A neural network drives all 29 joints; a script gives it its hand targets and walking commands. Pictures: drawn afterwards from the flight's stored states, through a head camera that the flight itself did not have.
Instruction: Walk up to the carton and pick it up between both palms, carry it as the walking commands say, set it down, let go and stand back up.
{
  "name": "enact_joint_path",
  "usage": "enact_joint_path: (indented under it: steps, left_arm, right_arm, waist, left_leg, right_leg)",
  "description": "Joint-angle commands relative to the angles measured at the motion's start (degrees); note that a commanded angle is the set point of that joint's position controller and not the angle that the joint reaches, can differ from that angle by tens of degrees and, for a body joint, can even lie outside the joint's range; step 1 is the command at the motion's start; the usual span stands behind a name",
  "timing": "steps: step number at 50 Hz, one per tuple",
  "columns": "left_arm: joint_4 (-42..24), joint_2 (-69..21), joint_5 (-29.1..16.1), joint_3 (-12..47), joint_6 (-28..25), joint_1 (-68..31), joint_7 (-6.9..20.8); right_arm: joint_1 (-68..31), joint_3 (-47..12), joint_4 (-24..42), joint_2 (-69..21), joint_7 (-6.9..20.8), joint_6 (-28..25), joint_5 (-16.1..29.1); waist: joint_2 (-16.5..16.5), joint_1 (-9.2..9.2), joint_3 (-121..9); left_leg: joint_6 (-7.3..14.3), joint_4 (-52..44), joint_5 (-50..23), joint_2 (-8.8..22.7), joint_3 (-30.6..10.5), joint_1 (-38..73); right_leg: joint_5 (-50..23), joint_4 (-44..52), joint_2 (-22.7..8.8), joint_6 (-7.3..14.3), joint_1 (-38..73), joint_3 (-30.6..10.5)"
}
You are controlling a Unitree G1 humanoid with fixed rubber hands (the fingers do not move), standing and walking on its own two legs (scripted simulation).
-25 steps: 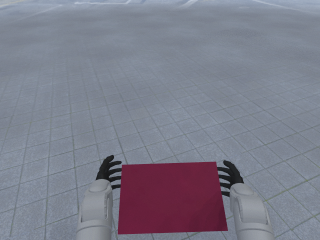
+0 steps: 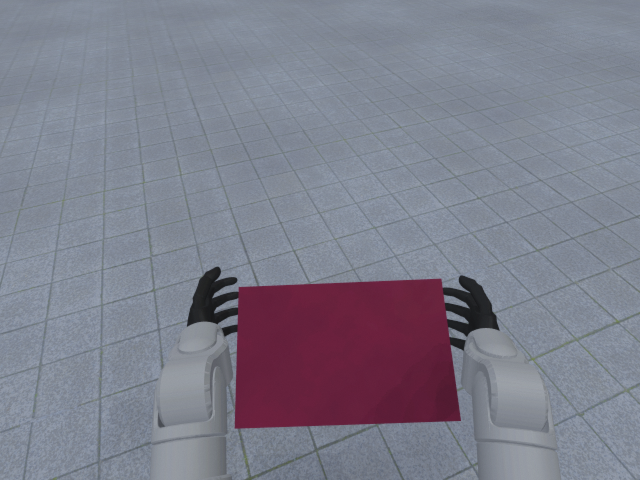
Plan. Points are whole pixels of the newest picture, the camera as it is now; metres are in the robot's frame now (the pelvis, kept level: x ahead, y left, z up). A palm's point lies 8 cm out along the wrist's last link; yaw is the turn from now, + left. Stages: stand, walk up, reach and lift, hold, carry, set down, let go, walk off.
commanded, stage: carry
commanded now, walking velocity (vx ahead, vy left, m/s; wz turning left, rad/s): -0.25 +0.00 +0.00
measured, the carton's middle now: (341, 352) +0.32 +0.00 -0.02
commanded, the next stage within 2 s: none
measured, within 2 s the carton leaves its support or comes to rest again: neither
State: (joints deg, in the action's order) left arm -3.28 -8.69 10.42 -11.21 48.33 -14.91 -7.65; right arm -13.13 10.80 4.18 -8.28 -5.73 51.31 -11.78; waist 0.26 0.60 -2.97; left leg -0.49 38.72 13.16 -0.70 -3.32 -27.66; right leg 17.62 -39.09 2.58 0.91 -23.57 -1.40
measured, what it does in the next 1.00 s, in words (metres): walks backwards: right foot, then left foot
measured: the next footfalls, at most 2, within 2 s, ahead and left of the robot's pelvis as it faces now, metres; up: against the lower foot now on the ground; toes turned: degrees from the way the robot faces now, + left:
right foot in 0.32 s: -0.05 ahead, -0.09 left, +0.00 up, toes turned -5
left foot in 0.70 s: -0.22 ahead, +0.13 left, +0.00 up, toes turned +6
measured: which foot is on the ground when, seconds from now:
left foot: down 0.00-0.34, up 0.36-0.68, down 0.70-1.00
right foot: down 0.00-0.12, up 0.14-0.30, down 0.32-0.72, up 0.74-1.00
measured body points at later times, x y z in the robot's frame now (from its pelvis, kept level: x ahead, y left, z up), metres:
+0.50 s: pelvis -0.14 -0.01 +0.02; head -0.15 -0.03 +0.47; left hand +0.12 +0.15 +0.11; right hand +0.10 -0.19 +0.10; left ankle -0.12 +0.13 -0.63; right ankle -0.09 -0.09 -0.72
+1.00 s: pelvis -0.33 +0.00 +0.01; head -0.34 +0.00 +0.46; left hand -0.08 +0.18 +0.11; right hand -0.07 -0.15 +0.10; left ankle -0.26 +0.12 -0.72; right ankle -0.36 -0.11 -0.69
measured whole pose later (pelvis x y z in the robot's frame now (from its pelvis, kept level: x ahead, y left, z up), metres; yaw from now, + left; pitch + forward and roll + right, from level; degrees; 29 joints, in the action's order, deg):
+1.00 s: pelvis -0.33 +0.00 +0.01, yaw +2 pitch +4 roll -2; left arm -27.5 -7.3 5.2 -5.5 68.6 -5.0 -11.1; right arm -3.7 3.9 28.4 -7.3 -10.0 71.3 -7.2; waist 2.3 1.8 -6.1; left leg 0.3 31.1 8.5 4.0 2.1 -26.8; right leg 26.3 -44.1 0.9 -0.4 -22.6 5.3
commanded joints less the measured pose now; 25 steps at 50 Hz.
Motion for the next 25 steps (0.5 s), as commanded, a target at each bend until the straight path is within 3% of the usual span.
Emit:
enact_joint_path:
  steps: [1,2,3,4,5,6,7,8,9,10,12,14,15,16,17,18,19,20,21,23,25]
  left_arm:
    - [-6.7,-56.5,-21.6,45.0,5.4,-21.5,19.7]
    - [-8.7,-56.3,-21.9,45.5,7.0,-19.5,18.8]
    - [-10.6,-56.0,-22.2,45.6,8.5,-18.2,17.8]
    - [-13.9,-55.8,-23.0,46.2,10.0,-18.0,16.9]
    - [-17.1,-55.5,-24.1,47.1,11.5,-18.1,16.0]
    - [-18.9,-55.0,-24.9,47.5,12.9,-18.2,15.2]
    - [-20.6,-54.6,-26.0,47.7,14.2,-18.9,14.5]
    - [-22.5,-53.9,-27.1,48.2,15.3,-18.4,13.9]
    - [-22.8,-53.8,-27.6,47.9,16.3,-16.7,13.7]
    - [-23.3,-54.3,-28.1,47.9,17.2,-16.0,13.5]
    - [-24.3,-54.3,-28.7,47.7,18.7,-14.4,13.1]
    - [-24.5,-53.6,-28.7,47.3,19.8,-12.9,12.7]
    - [-24.4,-53.4,-28.6,47.0,20.2,-12.2,12.5]
    - [-24.4,-52.9,-28.5,46.5,20.5,-12.0,12.4]
    - [-24.4,-52.4,-28.5,46.2,20.9,-11.9,12.4]
    - [-23.6,-51.6,-27.4,44.9,21.2,-9.8,12.3]
    - [-25.4,-53.2,-27.4,45.0,21.4,-10.1,12.4]
    - [-26.4,-52.7,-27.0,44.9,21.7,-10.2,12.3]
    - [-27.4,-52.7,-27.4,45.2,21.8,-10.9,12.3]
    - [-28.0,-53.2,-27.6,45.5,21.6,-12.4,12.1]
    - [-27.7,-52.6,-27.5,44.4,21.7,-11.9,12.2]
  right_arm:
    - [-30.7,-45.1,13.4,-52.8,17.6,1.5,24.0]
    - [-29.4,-46.2,15.8,-52.6,16.9,3.1,25.2]
    - [-28.6,-46.9,17.9,-52.6,16.2,4.7,26.2]
    - [-27.7,-47.5,20.2,-52.8,15.5,6.2,27.3]
    - [-26.8,-47.7,22.3,-52.5,14.8,7.5,28.0]
    - [-26.1,-47.2,23.6,-51.4,14.1,8.8,28.1]
    - [-24.9,-46.6,25.1,-50.2,13.4,10.1,28.3]
    - [-24.2,-46.9,27.8,-50.1,12.5,11.3,28.8]
    - [-22.8,-46.7,29.3,-49.6,11.8,12.4,28.3]
    - [-22.2,-46.6,30.3,-49.5,11.2,13.1,27.7]
    - [-20.9,-46.2,31.6,-49.8,10.4,14.5,27.5]
    - [-19.1,-45.3,31.9,-49.0,9.6,15.8,27.1]
    - [-18.6,-45.0,32.0,-48.5,9.3,16.4,26.8]
    - [-18.1,-44.6,31.7,-48.1,9.1,16.9,26.6]
    - [-17.4,-44.3,31.5,-47.7,8.9,17.3,26.4]
    - [-18.6,-44.8,32.9,-47.2,8.9,17.9,26.9]
    - [-20.0,-45.1,32.7,-49.3,8.8,18.1,27.5]
    - [-20.4,-45.6,31.8,-50.8,8.7,18.3,28.2]
    - [-21.6,-46.3,33.0,-50.8,8.7,18.4,28.8]
    - [-22.6,-47.9,33.9,-51.9,9.0,18.6,30.0]
    - [-22.0,-47.8,33.4,-52.1,8.8,19.0,30.2]
  waist:
    - [-5.8,0.19,-23.2]
    - [-8.9,0.02,-22.6]
    - [-9.2,-0.36,-21.4]
    - [-7.3,-0.80,-20.9]
    - [-3.1,-0.99,-20.7]
    - [6.3,-0.89,-20.5]
    - [15.3,-1.56,-21.6]
    - [15.9,-1.41,-22.3]
    - [10.6,-0.99,-21.6]
    - [8.6,-0.86,-20.1]
    - [9.6,-0.63,-20.1]
    - [11.4,-1.00,-20.6]
    - [11.3,-0.77,-20.6]
    - [9.3,-0.82,-19.7]
    - [2.9,-0.71,-19.0]
    - [-15.5,0.64,-15.1]
    - [-15.2,0.68,-14.4]
    - [-8.1,0.44,-13.9]
    - [-4.4,0.19,-13.4]
    - [-5.7,-0.09,-12.4]
    - [-8.1,-0.10,-13.5]
  left_leg:
    - [0.9,5.4,-12.9,4.0,0.7,3.8]
    - [0.8,6.4,-3.1,2.5,2.7,4.6]
    - [1.0,5.2,1.9,2.4,3.6,6.3]
    - [1.7,2.8,0.9,3.0,3.1,8.3]
    - [2.5,-1.9,-4.4,4.3,0.8,9.8]
    - [4.4,-9.4,-11.5,10.3,-7.2,10.5]
    - [8.5,-17.4,-15.7,18.3,-16.8,11.0]
    - [11.6,-19.5,-17.3,22.4,-20.3,8.9]
    - [11.6,-19.8,-13.8,21.1,-18.3,7.1]
    - [10.4,-20.1,-10.9,19.3,-15.0,5.5]
    - [7.6,-19.6,-9.3,15.5,-9.8,7.2]
    - [7.2,-19.5,-6.9,14.7,-9.0,9.5]
    - [6.2,-19.0,-4.7,13.9,-8.4,8.9]
    - [4.3,-17.7,-2.0,12.4,-7.4,6.2]
    - [2.1,-13.4,0.5,9.3,-4.4,-0.1]
    - [-0.9,2.2,12.1,2.0,4.7,-10.0]
    - [-0.7,20.1,19.1,0.2,4.0,-9.4]
    - [0.0,29.5,16.8,-0.5,0.6,-8.1]
    - [-0.2,34.4,12.7,-0.6,0.3,-7.9]
    - [-1.8,37.4,7.5,0.1,2.2,-8.8]
    - [-2.9,30.0,9.0,0.0,4.8,-8.1]
  right_leg:
    - [-33.7,5.7,-15.4,6.7,10.3,-11.8]
    - [-33.3,7.4,-17.4,7.9,7.6,-13.2]
    - [-32.2,7.5,-17.8,8.1,4.8,-13.1]
    - [-28.0,6.0,-16.3,7.0,2.3,-10.9]
    - [-18.5,3.4,-13.0,4.8,-0.2,-7.6]
    - [-5.6,-3.0,-7.2,1.8,-3.0,-2.4]
    - [8.9,-15.0,0.0,-0.7,-4.1,3.8]
    - [15.6,-24.5,0.6,-1.1,-3.0,4.3]
    - [14.3,-26.1,-1.1,-1.0,-2.1,2.9]
    - [12.8,-23.6,-1.5,-0.8,-2.2,3.5]
    - [10.9,-11.6,-0.9,-0.3,0.7,5.6]
    - [10.6,0.1,0.7,0.2,4.7,7.6]
    - [7.3,8.0,0.6,0.5,7.9,8.0]
    - [4.1,14.1,-1.3,0.9,11.5,5.8]
    - [1.4,16.5,-7.0,2.4,15.8,-1.5]
    - [-0.8,22.5,-23.6,8.8,11.7,-20.5]
    - [-14.8,22.6,-29.5,12.0,4.5,-21.6]
    - [-15.9,22.3,-26.8,12.1,3.3,-17.9]
    - [-13.5,21.6,-23.3,10.8,2.6,-12.4]
    - [-15.8,18.8,-17.6,8.4,5.1,-4.7]
    - [-17.5,18.4,-16.3,7.4,9.1,-4.0]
